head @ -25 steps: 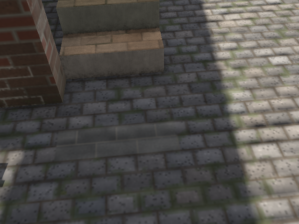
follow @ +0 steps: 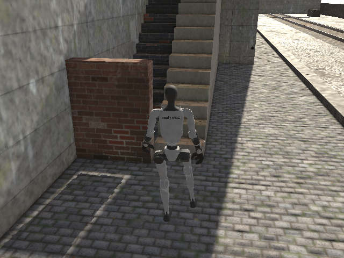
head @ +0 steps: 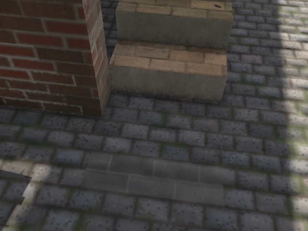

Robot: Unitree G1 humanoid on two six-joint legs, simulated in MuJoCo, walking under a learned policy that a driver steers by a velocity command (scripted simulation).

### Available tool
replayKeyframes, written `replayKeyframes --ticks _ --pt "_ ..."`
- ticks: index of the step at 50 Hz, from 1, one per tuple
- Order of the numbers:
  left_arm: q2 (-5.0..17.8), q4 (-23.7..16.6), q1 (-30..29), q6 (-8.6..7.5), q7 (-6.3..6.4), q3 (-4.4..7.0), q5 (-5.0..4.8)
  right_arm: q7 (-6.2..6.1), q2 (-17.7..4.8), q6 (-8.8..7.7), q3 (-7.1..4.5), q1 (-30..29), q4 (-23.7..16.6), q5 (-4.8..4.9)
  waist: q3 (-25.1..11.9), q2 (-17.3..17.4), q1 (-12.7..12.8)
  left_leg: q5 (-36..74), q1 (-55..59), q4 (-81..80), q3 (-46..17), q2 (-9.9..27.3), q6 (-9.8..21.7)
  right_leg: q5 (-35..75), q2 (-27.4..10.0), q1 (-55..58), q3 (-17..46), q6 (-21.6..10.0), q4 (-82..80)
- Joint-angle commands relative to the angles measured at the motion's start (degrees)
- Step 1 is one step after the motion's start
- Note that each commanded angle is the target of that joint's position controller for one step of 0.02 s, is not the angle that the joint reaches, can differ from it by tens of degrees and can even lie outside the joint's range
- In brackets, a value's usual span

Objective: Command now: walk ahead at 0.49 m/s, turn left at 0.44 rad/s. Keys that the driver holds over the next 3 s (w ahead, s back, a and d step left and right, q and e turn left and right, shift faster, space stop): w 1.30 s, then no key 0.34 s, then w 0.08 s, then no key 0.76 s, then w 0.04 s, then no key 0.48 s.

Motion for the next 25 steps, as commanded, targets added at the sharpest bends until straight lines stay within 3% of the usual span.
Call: replayKeyframes --ticks 1,3,5,8,10,11,12,13,14,15,16,17,18,19,21,25 --pt "1.81 -3.24 -0.81 0.40 0.57 0.30 0.00 -1.31 -8.45 -0.75 -2.00 0.21 -3.99 0.57 0.10 4.53 -0.10 10.00 -7.20 -7.01 -9.10 12.05 7.02 11.21 2.86 7.03 -4.26 1.21 -13.75" --pt "1.35 -4.17 -4.71 0.17 0.16 -0.02 -0.61 -1.35 -8.36 -0.64 -1.89 2.83 -3.19 0.83 -0.24 5.75 -2.47 6.79 -4.15 -6.20 -9.82 12.71 5.73 14.86 4.14 8.39 -4.68 0.99 -21.27" --pt "2.38 -5.26 -7.64 -0.23 -0.51 0.12 -1.23 -1.22 -8.64 -0.63 -1.82 4.71 -2.41 0.78 0.10 6.35 -4.03 5.12 0.34 -4.80 -12.40 15.09 5.78 14.58 4.37 7.51 -4.22 0.30 -24.35" --pt "4.16 -7.39 -10.87 -1.32 -1.84 0.49 -1.31 -1.39 -8.93 -0.16 -1.74 6.29 -1.93 0.48 0.45 6.64 -4.62 8.49 9.29 -0.61 -16.85 18.83 5.88 8.03 5.09 4.22 -3.82 -2.17 -28.36" --pt "5.15 -7.35 -8.49 -1.79 -2.29 0.88 -1.34 -1.54 -9.83 0.44 -1.89 5.41 -1.99 0.26 -0.26 8.25 -2.77 14.34 11.54 1.81 -17.90 19.80 4.95 3.32 6.26 8.37 -4.71 -4.06 -30.61" --pt "5.91 -6.28 -4.12 -1.96 -2.21 1.39 -1.27 -1.51 -9.95 0.66 -1.80 3.99 -2.35 0.28 -1.99 8.66 -0.13 21.86 11.04 5.05 -16.83 18.41 4.02 3.44 7.62 15.21 -6.06 -5.49 -33.11" --pt "7.84 -4.31 3.70 -2.08 -1.87 2.36 -0.94 -1.32 -9.01 0.61 -1.33 2.46 -3.07 -0.06 -7.15 7.84 3.62 28.70 8.21 13.15 -14.23 15.30 2.47 5.95 6.16 27.32 -4.60 -7.95 -33.07" --pt "11.34 -2.78 15.26 -1.89 -1.41 3.32 -0.58 -1.22 -7.29 0.33 -0.41 0.93 -4.66 -1.03 -15.49 2.57 8.59 19.93 -1.13 29.30 -9.64 11.49 0.17 8.16 -3.01 43.88 5.20 -12.56 -31.69" --pt "14.20 -0.17 21.13 -1.00 -1.79 4.58 -0.59 -0.81 -3.37 -0.72 0.68 9.73 -3.76 0.47 -21.47 -15.62 6.12 -13.07 -22.92 47.66 -4.03 2.89 -4.12 -2.22 -14.18 63.07 28.71 -21.54 -35.28" --pt "8.60 -0.26 20.56 -0.70 -1.97 3.31 -1.74 -0.71 -7.90 -1.35 0.05 8.69 -3.32 1.25 -17.02 -11.75 6.70 -22.43 -31.51 54.58 -7.17 5.87 -3.90 -12.37 -15.64 61.30 35.44 -20.12 -39.54" --pt "5.94 -0.98 16.49 -0.32 -1.80 2.54 -2.04 -0.59 -10.50 -1.50 -0.69 2.55 -4.44 1.69 -7.98 -5.57 6.73 -17.35 -34.42 56.19 -6.26 8.56 -3.87 -12.37 -13.56 53.55 28.06 -17.49 -41.04" --pt "5.56 -1.93 12.54 0.07 -1.94 2.10 -1.71 -0.68 -9.62 -1.46 -0.46 -1.05 -5.42 1.00 -3.84 0.30 5.15 -12.60 -33.00 54.34 -3.38 11.28 -4.25 -6.85 -11.06 46.07 21.52 -16.12 -42.62" --pt "5.00 -2.00 10.65 0.20 -2.35 1.87 -1.50 -0.72 -8.69 -1.44 -0.62 -2.94 -5.98 0.04 -0.52 2.23 3.92 -9.82 -32.13 50.72 -2.15 12.93 -4.71 -1.27 -8.68 40.56 17.64 -15.75 -44.48" --pt "4.42 -1.96 9.75 0.10 -2.61 1.57 -1.02 -0.74 -7.94 -1.17 -0.78 -2.22 -6.02 -0.29 -0.48 0.77 2.31 -8.12 -29.32 48.35 -1.72 14.47 -5.02 2.32 -6.75 37.29 14.24 -15.09 -45.80" --pt "4.32 -1.17 9.86 -0.13 -3.05 1.56 -1.31 -0.80 -5.90 -0.54 -0.49 -0.27 -5.47 -0.16 -1.07 -2.03 1.15 -6.70 -26.34 44.98 0.06 15.07 -6.04 8.58 -4.37 34.02 9.25 -15.27 -47.66" --pt "6.88 0.72 12.48 0.31 -2.50 2.31 -1.76 -1.16 -4.49 -0.47 0.02 -6.71 -7.93 -0.66 0.05 -1.78 2.40 1.59 -28.40 32.89 1.75 15.91 -7.68 16.72 -3.46 33.22 3.43 -15.17 -49.33"
Next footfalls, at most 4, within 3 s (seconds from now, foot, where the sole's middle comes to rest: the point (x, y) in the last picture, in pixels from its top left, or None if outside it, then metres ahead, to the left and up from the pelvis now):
0.24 right None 0.31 -0.15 -0.78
0.78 left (127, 214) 0.57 0.11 -0.78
1.34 right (173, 157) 0.86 -0.11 -0.78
1.78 left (141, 163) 0.83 0.05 -0.78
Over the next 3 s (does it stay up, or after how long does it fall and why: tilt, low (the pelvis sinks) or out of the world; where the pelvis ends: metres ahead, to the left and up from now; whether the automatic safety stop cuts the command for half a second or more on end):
stays up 0.81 -0.04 0.00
